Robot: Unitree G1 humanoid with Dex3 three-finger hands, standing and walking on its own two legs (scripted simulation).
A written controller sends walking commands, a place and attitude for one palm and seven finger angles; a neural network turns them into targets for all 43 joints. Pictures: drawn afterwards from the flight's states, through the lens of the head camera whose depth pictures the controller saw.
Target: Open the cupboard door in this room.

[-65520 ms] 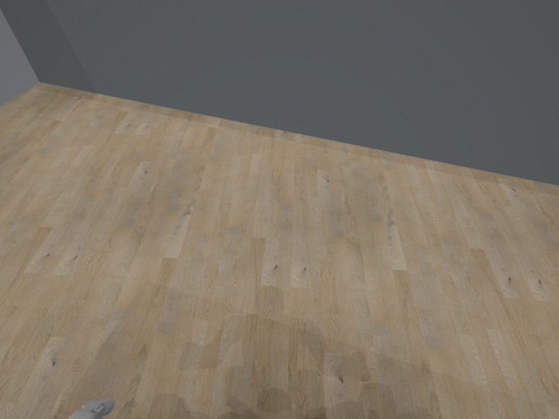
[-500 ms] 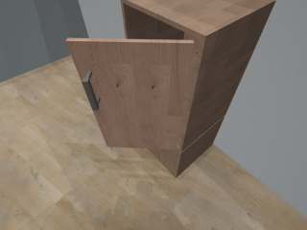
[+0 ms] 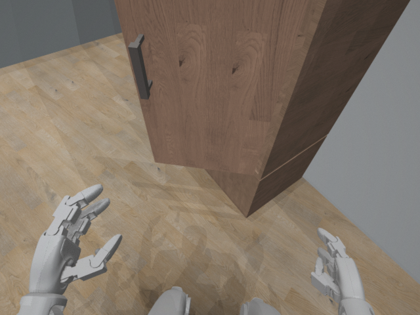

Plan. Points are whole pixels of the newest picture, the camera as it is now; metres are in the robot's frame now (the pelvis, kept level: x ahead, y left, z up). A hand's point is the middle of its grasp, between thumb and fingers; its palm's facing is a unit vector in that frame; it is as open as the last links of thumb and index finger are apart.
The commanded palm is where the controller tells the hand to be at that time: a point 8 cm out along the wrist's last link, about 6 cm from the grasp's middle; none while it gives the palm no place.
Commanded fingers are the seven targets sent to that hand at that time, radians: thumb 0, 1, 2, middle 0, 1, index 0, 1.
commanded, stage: raise the hand with hooked fingers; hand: left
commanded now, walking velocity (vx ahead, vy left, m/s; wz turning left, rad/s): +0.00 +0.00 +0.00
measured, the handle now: (142, 68) +0.59 +0.23 +0.12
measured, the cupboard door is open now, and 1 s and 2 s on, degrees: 46 46 46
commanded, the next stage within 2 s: move the hooked fingers beside the handle in 1.52 s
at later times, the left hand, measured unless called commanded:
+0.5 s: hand (84, 203) +0.27 +0.25 +0.08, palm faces -0.05 -1.00 -0.07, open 12.5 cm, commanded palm +0.24 +0.31 +0.10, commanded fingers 0.00 -0.38 0.35 -0.29 -1.12 -0.29 -1.12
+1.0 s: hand (49, 153) +0.32 +0.30 +0.14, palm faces +0.03 -1.00 -0.06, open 14.0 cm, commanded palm +0.29 +0.35 +0.14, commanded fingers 0.00 -0.50 0.30 -0.30 -1.20 -0.30 -1.20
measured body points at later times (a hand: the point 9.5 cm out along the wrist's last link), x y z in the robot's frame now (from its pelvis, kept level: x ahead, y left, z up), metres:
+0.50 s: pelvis +0.01 +0.04 +0.03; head +0.06 +0.04 +0.48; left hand +0.26 +0.30 +0.09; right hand +0.16 -0.23 -0.04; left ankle +0.02 +0.12 -0.66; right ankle +0.03 -0.09 -0.66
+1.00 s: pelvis +0.02 +0.03 +0.05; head +0.06 +0.04 +0.50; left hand +0.31 +0.36 +0.14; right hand +0.18 -0.21 -0.03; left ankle +0.02 +0.12 -0.66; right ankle +0.03 -0.09 -0.66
